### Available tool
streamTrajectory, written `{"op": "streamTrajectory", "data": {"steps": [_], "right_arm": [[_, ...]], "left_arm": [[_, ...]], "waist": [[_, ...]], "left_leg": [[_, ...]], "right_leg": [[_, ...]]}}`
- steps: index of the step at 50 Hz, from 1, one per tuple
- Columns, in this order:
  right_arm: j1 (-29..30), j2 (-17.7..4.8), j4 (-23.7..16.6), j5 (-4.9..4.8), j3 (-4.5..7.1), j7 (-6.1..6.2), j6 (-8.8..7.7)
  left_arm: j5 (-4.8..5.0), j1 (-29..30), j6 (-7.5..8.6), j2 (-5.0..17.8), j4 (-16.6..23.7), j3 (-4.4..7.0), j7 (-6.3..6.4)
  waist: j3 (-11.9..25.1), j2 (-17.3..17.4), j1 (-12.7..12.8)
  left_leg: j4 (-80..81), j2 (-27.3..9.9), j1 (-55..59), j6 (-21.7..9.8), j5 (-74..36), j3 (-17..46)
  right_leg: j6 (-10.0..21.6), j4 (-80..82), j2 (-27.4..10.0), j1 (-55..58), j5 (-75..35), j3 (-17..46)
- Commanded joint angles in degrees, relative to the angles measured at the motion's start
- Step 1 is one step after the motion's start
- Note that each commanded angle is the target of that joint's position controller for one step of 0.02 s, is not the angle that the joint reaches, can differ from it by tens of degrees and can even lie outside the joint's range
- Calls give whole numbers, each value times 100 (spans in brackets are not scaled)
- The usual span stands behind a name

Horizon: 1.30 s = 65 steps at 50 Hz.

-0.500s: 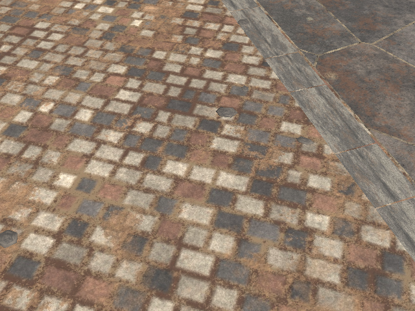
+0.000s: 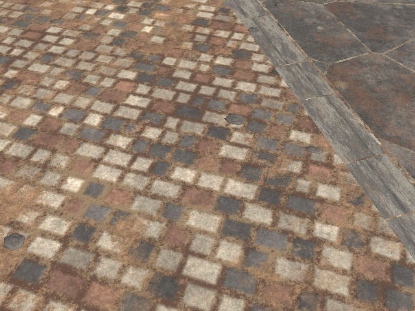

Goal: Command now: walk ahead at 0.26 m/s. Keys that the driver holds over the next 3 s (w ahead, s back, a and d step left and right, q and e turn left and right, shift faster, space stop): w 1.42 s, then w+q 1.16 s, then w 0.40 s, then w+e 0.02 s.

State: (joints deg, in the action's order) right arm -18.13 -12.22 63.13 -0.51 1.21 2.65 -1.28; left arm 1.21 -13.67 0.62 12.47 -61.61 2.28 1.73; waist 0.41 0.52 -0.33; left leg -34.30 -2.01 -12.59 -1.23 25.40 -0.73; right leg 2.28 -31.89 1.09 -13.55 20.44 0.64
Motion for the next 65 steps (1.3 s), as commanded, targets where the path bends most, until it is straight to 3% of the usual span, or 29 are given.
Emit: {"op": "streamTrajectory", "data": {"steps": [1,4,5,6,7,10,13,17,21,23,25,26,27,28,29,31,33,36,42,47,50,52,53,54,55,56,58,60,65], "right_arm": [[100,-227,-349,-51,36,-104,-262],[-756,-191,-102,-84,62,-169,-371],[-1449,-558,105,-44,172,-148,-387],[-2085,-1272,234,-63,362,-197,-430],[-2003,-1146,183,37,301,-230,-493],[-1341,-655,-95,8,161,-298,-554],[-1410,-345,-149,68,45,-264,-410],[-1366,-684,-304,89,86,-127,-357],[-1487,-838,-220,-35,193,-114,-390],[-1356,-931,-252,-26,252,-119,-354],[-1182,-953,-336,29,276,-118,-251],[-1074,-901,-463,82,237,-134,-240],[-1757,-46,-579,80,11,-226,-337],[-1561,-118,-497,-56,24,-271,-530],[-893,-570,-767,-241,170,-275,-638],[-297,-703,-900,-198,257,-170,-658],[-583,-456,-859,-112,296,-118,-477],[-270,-417,-1049,-56,328,-94,-346],[1280,-398,-1535,-6,286,-211,-415],[2094,-457,-1835,-79,225,-386,-446],[1852,-688,-1878,-92,291,-455,-491],[316,-1146,-1437,-76,538,-418,-502],[-756,-1637,-1233,-9,662,-360,-477],[-933,-1878,-1096,25,686,-428,-469],[-752,-1256,-1178,3,518,-441,-491],[-216,-1026,-1289,-2,441,-419,-511],[506,-787,-1419,76,355,-432,-527],[531,-617,-1341,117,303,-455,-550],[52,-900,-1111,74,368,-312,-529]], "left_arm": [[53,-426,183,1072,88,242,-25],[101,669,226,889,487,177,-66],[85,1040,267,575,652,98,-87],[51,1219,391,299,899,34,-96],[62,1244,491,536,924,88,-99],[96,810,626,584,695,125,-226],[30,1136,602,396,790,120,-321],[32,2150,528,81,1207,-51,-379],[83,2485,505,391,1477,-29,-436],[65,2175,533,646,1475,80,-451],[91,719,513,1032,1058,318,-397],[71,-288,472,1283,802,431,-340],[-81,-1114,438,1821,651,545,-309],[-75,-1028,422,1395,575,403,-324],[-13,-322,468,1097,652,302,-340],[-73,616,564,639,828,158,-391],[-153,768,616,447,752,98,-424],[-135,454,644,679,567,121,-328],[-78,-250,575,982,446,160,-130],[10,-875,461,1084,223,205,-110],[3,-822,357,1196,215,264,-94],[-49,-646,291,1047,300,203,-102],[-185,-783,296,790,453,88,-108],[-104,-1472,437,28,429,-113,-176],[49,-1029,575,742,401,38,-201],[161,-458,661,1001,579,108,-218],[44,-71,647,910,621,151,-147],[10,-254,499,675,583,158,-147],[-88,469,370,572,846,178,-126]], "waist": [[-691,-1032,160],[-852,-735,-542],[-733,82,-783],[-571,1606,-867],[-683,1331,-734],[-726,426,-284],[-627,517,-292],[-868,525,-419],[-983,659,-295],[-625,744,6],[339,845,745],[957,670,1164],[2079,-907,847],[2297,-1150,880],[1124,-1041,707],[182,-217,265],[52,-438,-107],[-284,-459,-187],[-474,-279,213],[-600,-252,458],[-394,-402,180],[567,-357,-578],[1517,440,-823],[2138,1979,-384],[1804,1190,-553],[1023,868,-480],[336,194,-153],[242,339,89],[-176,193,42]], "left_leg": [[-623,164,-1080,-232,86,-243],[835,121,637,-593,-119,-92],[1441,-490,1501,-727,43,901],[2368,-1664,2142,-1253,498,3001],[2485,-2144,2131,-1537,153,3851],[2354,-1649,2332,-1090,-1342,2370],[2485,-1165,1994,-824,-2845,1194],[2888,-830,882,-803,-2827,512],[2903,-1156,1253,-768,-3187,421],[2293,-1276,1704,-634,-4844,296],[592,-1073,1609,-415,-6519,34],[-847,-884,452,-256,-5524,-3],[-3388,190,-1773,147,-2002,-23],[-4453,486,-2398,36,545,875],[-4772,125,-2986,-111,290,822],[-4198,-434,-2528,-206,-658,545],[-3683,-680,-1790,-217,-942,574],[-3036,-776,-2002,-83,-1234,438],[-651,-579,-2389,101,-3018,154],[241,-385,-2491,6,-2817,115],[494,-196,-1967,-225,-2160,12],[573,91,189,-535,-2138,-211],[469,-1082,1981,-920,-2121,1179],[1428,-2131,3577,-1798,-888,4004],[1746,-1956,3347,-1550,-380,4082],[1798,-1791,2603,-1302,-773,3185],[2098,-1403,1144,-1173,-2052,2009],[2400,-1170,624,-1140,-2415,1498],[2768,-1109,573,-1217,-2897,917]], "right_leg": [[1108,2021,-1592,-163,2774,2516],[716,1511,-1071,-1479,1899,1570],[320,178,-488,-2233,1044,662],[-48,-1644,179,-3120,609,-355],[-2,-2763,-20,-3695,1077,79],[213,-3463,-554,-4178,-145,185],[84,-2714,-663,-3654,-828,-134],[-112,-832,-311,-2455,-1828,-530],[98,-36,-261,-2032,-2048,-416],[297,103,-95,-1474,-1871,-448],[570,76,212,334,-1727,-615],[827,-82,-383,2026,-1557,59],[1860,409,-2083,4183,-162,2986],[1926,1568,-2380,3975,414,4514],[1572,1730,-2124,3035,388,3641],[1227,2001,-1710,1071,-858,2072],[1084,2292,-1346,140,-1155,1311],[1222,2653,-1275,-305,-1352,898],[1006,2708,-1102,206,-1840,371],[920,2321,-1447,1216,-1866,375],[754,1743,-1640,1683,-2870,400],[481,-103,-1163,1264,-4315,-12],[263,-2070,-752,46,-2653,-330],[-14,-3778,324,-2088,1075,-17],[105,-4402,-14,-2711,1201,660],[212,-4431,-295,-3009,647,541],[168,-3848,-778,-2538,-211,364],[129,-3437,-947,-2037,-503,372],[-118,-2147,-1001,-2724,-1464,250]]}}
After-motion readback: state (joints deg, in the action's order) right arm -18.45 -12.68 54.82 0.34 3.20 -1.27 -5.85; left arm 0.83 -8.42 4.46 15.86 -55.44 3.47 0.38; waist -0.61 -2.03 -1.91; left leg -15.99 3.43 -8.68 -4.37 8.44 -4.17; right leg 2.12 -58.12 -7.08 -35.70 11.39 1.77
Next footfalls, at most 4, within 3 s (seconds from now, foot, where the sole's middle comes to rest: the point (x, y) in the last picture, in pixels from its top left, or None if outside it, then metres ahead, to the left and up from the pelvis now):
0.52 right None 0.40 -0.11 -0.77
1.04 left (177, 263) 0.70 0.14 -0.77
1.60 right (239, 190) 1.02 -0.10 -0.77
2.14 left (167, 150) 1.25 0.21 -0.77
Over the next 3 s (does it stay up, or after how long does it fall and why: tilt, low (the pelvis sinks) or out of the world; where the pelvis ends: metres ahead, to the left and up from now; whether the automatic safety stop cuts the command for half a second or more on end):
stays up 1.55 0.27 0.01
